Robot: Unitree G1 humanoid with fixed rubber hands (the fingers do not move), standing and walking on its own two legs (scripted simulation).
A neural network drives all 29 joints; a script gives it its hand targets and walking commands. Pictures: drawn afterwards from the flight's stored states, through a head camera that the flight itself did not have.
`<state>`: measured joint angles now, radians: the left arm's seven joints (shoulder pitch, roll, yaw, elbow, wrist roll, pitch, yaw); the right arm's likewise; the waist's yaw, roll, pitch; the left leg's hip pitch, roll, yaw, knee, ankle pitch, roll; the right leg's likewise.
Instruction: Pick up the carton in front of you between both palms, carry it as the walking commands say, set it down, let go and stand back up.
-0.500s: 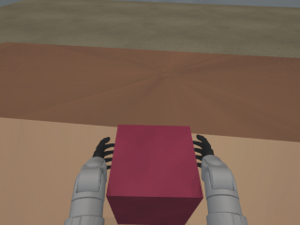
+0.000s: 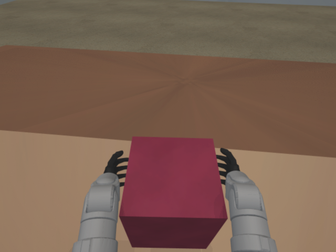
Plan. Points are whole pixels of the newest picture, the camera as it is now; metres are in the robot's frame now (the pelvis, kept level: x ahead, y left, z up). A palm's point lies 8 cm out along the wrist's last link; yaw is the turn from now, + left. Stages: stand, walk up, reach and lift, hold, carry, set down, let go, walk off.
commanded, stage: hold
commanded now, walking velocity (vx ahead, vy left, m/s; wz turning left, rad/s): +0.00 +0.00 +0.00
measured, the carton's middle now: (170, 195) +0.29 +0.00 -0.03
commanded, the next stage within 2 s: carry in 0.66 s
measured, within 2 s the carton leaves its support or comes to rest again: neither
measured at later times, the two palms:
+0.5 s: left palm (111, 181) +0.28 +0.15 +0.05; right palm (232, 178) +0.29 -0.15 +0.05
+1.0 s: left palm (124, 154) +0.34 +0.12 +0.08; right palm (240, 153) +0.34 -0.18 +0.08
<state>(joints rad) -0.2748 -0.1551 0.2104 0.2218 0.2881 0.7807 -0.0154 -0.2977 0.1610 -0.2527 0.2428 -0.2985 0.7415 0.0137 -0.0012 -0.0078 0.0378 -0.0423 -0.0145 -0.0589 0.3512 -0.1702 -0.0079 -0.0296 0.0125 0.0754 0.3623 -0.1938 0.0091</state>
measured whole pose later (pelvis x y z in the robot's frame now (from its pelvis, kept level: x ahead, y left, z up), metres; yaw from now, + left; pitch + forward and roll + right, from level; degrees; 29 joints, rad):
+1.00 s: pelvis +0.07 -0.02 +0.00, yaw +0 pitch +5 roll +2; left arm -0.17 -0.13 0.10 -0.13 0.14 1.04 0.07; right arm -0.19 0.11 -0.14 -0.13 -0.12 1.02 -0.07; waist 0.00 -0.01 -0.15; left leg -0.45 0.04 0.09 0.74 -0.36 -0.01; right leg -0.16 -0.03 -0.05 0.32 -0.24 -0.03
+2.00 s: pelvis +0.68 -0.04 -0.01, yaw -2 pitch +4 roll +1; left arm -0.09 -0.13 0.07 -0.43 0.09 1.19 0.08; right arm -0.11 0.13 -0.08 -0.43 -0.11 1.17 -0.09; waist 0.01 0.00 -0.08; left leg -0.56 0.08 0.21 0.53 -0.05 0.03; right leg 0.06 -0.04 -0.23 0.25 -0.37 0.01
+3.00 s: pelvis +1.35 -0.09 -0.04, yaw -3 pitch +5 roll -2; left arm -0.63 -0.05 0.22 -0.05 0.05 1.18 0.13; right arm -0.66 0.04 -0.25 -0.06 -0.08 1.17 -0.13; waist 0.05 0.03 0.02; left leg -0.49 -0.01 0.12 0.40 0.20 0.07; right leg -0.12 0.04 -0.16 0.65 -0.44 -0.06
